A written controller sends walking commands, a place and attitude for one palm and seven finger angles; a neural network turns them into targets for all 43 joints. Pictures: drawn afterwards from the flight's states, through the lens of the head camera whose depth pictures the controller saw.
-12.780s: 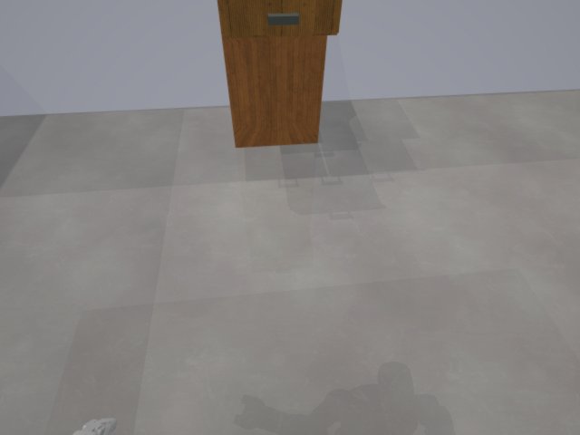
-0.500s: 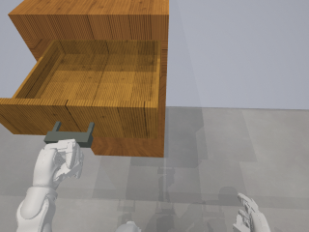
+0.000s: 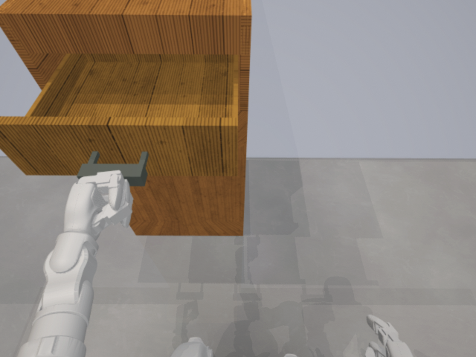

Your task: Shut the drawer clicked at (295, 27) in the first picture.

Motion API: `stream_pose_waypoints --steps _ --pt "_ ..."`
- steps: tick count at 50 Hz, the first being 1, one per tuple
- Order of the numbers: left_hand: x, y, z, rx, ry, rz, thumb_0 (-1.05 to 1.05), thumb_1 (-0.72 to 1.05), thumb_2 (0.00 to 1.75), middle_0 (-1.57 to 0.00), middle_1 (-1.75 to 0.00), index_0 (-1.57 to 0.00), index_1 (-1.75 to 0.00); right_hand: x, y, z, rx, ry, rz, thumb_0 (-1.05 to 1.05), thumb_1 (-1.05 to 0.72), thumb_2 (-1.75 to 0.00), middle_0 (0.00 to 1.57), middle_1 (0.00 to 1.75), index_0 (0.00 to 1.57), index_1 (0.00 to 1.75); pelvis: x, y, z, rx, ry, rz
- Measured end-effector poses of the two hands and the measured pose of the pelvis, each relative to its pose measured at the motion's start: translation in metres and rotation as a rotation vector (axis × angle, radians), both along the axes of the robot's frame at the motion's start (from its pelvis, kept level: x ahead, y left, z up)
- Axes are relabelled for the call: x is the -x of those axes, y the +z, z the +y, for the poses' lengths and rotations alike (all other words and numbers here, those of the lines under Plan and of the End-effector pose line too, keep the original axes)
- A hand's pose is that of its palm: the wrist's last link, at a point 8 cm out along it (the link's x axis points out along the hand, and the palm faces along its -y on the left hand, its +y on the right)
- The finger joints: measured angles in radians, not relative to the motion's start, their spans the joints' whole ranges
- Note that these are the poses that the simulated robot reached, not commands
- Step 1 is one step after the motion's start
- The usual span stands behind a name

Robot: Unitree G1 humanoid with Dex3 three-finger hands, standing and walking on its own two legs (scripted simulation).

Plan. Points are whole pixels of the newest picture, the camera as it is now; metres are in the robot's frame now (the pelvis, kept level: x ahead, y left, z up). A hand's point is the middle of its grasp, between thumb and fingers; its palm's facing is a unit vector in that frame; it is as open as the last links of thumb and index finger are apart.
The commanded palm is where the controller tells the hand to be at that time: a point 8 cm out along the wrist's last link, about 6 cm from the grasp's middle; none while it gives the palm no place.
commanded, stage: push the drawer shut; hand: left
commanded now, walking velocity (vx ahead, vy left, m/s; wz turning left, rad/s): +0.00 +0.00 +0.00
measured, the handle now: (116, 165) +0.42 +0.23 +0.07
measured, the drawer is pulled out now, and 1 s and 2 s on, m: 0.21 0.08 0.00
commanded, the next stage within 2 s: none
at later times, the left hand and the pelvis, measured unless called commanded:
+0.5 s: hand (135, 178) +0.40 +0.20 +0.06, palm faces +0.03 -1.00 -0.03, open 3.0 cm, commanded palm +0.39 +0.25 +0.07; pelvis +0.01 +0.00 +0.00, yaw -1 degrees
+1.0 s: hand (144, 148) +0.47 +0.20 +0.07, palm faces +0.03 -1.00 -0.03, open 3.0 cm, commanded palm +0.45 +0.24 +0.07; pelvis +0.00 +0.00 -0.01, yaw -1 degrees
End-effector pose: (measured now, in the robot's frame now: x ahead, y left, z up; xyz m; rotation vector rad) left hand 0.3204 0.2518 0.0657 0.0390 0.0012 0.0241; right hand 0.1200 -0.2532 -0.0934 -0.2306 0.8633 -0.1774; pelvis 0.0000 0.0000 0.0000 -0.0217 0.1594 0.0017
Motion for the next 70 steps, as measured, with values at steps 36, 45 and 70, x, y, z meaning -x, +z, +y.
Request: stream_pose_waypoints --steps 36,45,70 --pt "-0.081 0.001 -0.004 0.008 0.010 0.010 -0.01 0.82 0.94 -1.40 -1.60 -1.40 -1.60 0.043 -0.016 -0.004 0.003 -0.066 0.201 0.01 -0.90 -0.90 0.20 0.30 0.20 0.30 -0.003 -0.004 0.003 0.006 -0.009 0.058" --pt "-0.108 0.001 -0.003 0.011 0.004 0.017 -0.03 0.82 0.94 -1.40 -1.60 -1.40 -1.60 0.073 -0.021 -0.009 0.016 -0.109 0.285 0.01 -0.90 -0.90 0.21 0.30 0.20 0.30 -0.001 -0.009 0.002 0.011 -0.016 0.091" --pt "-0.167 0.003 -0.005 0.017 0.014 0.026 0.00 0.85 0.94 -1.40 -1.60 -1.40 -1.60 0.124 -0.023 -0.001 0.011 -0.192 0.454 0.00 -0.90 -0.90 0.21 0.30 0.20 0.30 -0.009 -0.016 0.008 0.023 -0.038 0.168"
